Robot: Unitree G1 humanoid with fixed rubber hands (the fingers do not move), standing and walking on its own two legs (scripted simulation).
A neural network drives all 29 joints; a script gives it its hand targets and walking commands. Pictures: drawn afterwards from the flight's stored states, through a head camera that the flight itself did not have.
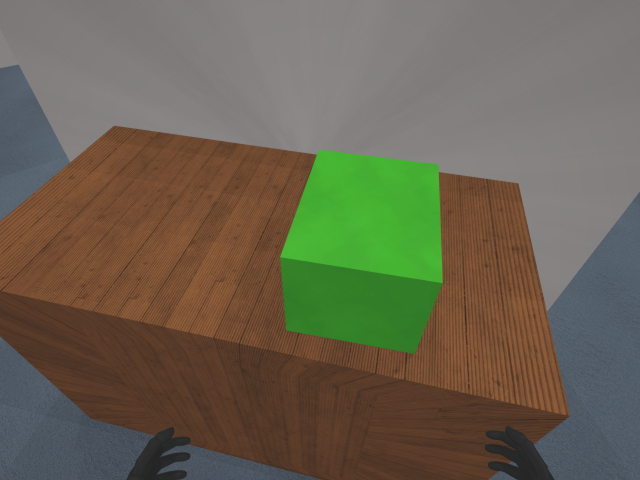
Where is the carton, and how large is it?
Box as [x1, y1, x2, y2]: [280, 150, 442, 353]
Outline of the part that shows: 318,150 280,256 286,329 414,353 442,283 438,165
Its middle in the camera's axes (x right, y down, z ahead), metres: +0.07 +0.01 +0.64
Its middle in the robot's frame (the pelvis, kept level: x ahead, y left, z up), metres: +0.49 -0.03 +0.00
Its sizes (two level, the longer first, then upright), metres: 0.260 0.208 0.180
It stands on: a pedestal, 0.70 m high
